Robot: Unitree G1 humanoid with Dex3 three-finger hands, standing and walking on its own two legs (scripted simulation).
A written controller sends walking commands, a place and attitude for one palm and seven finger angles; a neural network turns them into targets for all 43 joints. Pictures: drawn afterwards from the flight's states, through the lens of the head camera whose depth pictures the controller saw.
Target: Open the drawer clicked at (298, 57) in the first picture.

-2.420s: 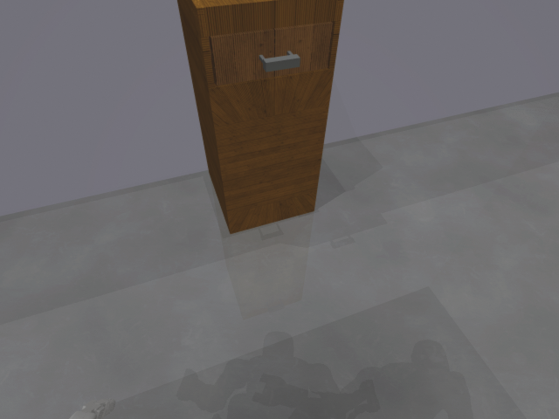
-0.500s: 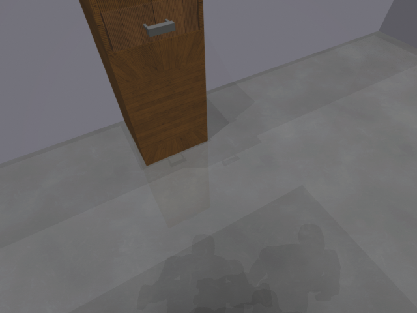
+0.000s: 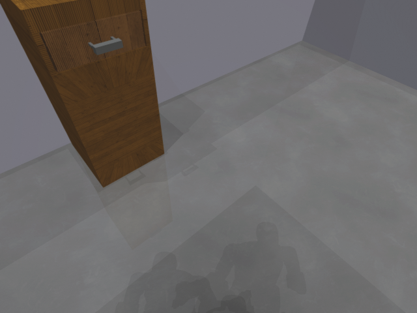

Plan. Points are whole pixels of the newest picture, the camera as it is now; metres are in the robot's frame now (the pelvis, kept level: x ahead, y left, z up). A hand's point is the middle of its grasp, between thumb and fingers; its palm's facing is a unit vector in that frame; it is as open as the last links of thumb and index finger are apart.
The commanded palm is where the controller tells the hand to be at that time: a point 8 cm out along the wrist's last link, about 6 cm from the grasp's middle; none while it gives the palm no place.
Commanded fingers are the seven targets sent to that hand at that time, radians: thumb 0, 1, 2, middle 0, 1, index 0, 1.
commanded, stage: walk to a spot facing it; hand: left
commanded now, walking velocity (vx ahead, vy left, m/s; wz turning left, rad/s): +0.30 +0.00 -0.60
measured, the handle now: (105, 44) +0.96 +0.50 +0.03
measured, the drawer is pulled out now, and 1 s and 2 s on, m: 0.00 0.00 0.00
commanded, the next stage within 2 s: turn to face it in 1.42 s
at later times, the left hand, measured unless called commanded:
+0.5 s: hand (192, 248) +0.31 +0.07 -0.19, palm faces -0.39 -0.91 -0.14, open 7.4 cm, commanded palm none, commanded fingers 0.00 0.90 0.90 -0.20 -0.30 -0.20 -0.30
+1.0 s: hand (203, 227) +0.37 +0.05 -0.18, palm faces -0.30 -0.94 -0.16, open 7.4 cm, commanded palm none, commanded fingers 0.00 0.90 0.90 -0.20 -0.30 -0.20 -0.30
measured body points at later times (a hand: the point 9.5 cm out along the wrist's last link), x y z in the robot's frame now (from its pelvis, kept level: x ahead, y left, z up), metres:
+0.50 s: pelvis +0.14 -0.05 -0.03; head +0.19 -0.06 +0.42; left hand +0.33 +0.12 -0.17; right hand -0.06 -0.20 -0.15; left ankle -0.02 +0.12 -0.72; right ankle +0.23 -0.17 -0.74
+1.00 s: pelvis +0.32 -0.12 +0.00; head +0.33 -0.11 +0.45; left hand +0.39 +0.10 -0.16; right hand +0.33 -0.36 -0.13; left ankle +0.45 -0.04 -0.71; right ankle +0.23 -0.17 -0.74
